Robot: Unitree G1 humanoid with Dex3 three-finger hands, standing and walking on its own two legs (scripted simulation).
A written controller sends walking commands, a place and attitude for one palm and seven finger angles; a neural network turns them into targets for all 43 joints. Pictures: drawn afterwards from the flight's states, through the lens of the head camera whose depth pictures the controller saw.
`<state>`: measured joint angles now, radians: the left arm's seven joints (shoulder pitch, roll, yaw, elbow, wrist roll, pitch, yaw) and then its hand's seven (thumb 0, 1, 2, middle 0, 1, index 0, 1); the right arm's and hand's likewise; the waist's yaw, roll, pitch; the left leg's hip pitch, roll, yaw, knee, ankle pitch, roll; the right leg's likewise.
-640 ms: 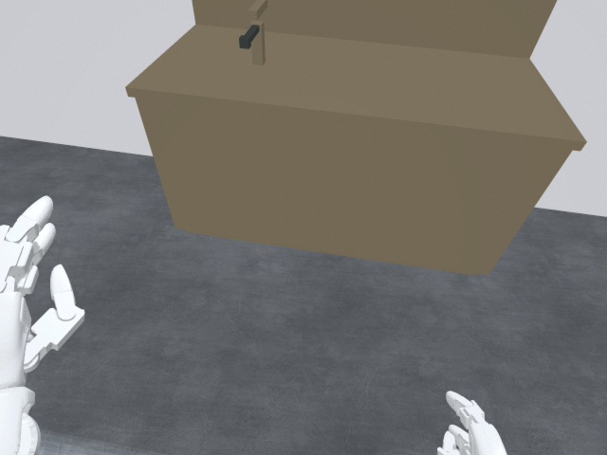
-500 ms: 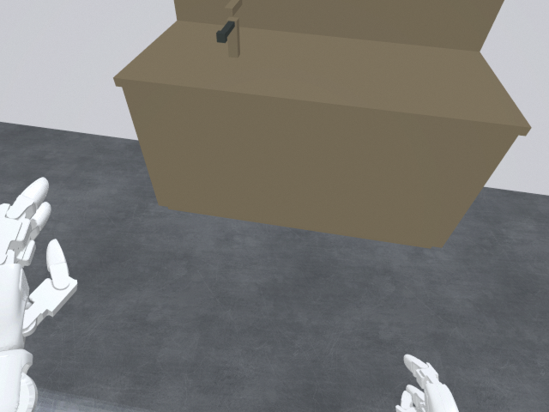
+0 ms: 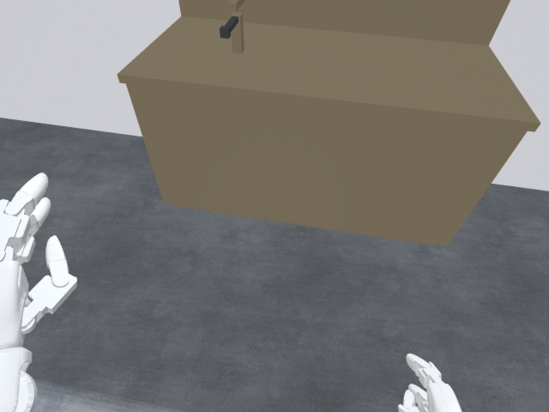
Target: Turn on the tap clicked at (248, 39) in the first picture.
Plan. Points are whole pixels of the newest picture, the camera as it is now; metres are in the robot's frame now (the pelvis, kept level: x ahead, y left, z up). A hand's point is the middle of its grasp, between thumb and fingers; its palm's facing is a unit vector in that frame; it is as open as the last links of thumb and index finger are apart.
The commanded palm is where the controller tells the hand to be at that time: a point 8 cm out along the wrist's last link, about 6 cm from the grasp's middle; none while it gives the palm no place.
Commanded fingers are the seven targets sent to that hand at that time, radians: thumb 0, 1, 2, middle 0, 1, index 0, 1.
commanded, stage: walk to a spot facing it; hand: left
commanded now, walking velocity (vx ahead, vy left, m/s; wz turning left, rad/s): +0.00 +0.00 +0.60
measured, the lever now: (225, 32) +1.17 +0.22 +0.07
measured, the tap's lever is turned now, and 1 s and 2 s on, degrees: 0 0 0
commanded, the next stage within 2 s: turn to face it in 2.00 s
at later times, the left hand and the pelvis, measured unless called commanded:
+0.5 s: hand out of the picture +0.15 +0.27 +0.17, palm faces +0.57 -0.72 -0.38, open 7.4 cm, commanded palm +0.08 +0.31 +0.18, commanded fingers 0.00 0.90 0.90 -0.20 -0.30 -0.20 -0.30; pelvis +0.00 +0.00 -0.01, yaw +15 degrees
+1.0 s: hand out of the picture +0.13 +0.32 +0.17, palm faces +0.80 -0.44 -0.41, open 7.4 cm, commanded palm +0.06 +0.33 +0.18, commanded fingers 0.00 0.90 0.90 -0.20 -0.30 -0.20 -0.30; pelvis +0.08 +0.00 -0.01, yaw +33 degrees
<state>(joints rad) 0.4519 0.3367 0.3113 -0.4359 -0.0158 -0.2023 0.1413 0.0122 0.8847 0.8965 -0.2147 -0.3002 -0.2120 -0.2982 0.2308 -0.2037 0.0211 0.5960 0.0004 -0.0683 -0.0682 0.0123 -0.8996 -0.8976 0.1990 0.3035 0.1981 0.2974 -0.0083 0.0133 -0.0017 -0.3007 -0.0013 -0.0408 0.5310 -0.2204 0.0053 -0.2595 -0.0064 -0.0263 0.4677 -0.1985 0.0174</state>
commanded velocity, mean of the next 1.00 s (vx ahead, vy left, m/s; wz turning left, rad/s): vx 0.26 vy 0.00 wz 0.51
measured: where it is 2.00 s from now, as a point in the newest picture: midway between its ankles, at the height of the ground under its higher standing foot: (222, 400)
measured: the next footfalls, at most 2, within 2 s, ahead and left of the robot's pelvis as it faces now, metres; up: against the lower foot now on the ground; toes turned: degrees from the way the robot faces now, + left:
left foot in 0.60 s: +0.04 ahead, +0.16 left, +0.00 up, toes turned +27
right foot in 0.94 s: +0.19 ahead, -0.06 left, +0.00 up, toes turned +22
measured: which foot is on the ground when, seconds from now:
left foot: down 0.00-0.36, up 0.38-0.58, down 0.60-0.94, up 0.96-1.00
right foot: down 0.00-0.60, up 0.62-0.92, down 0.94-1.00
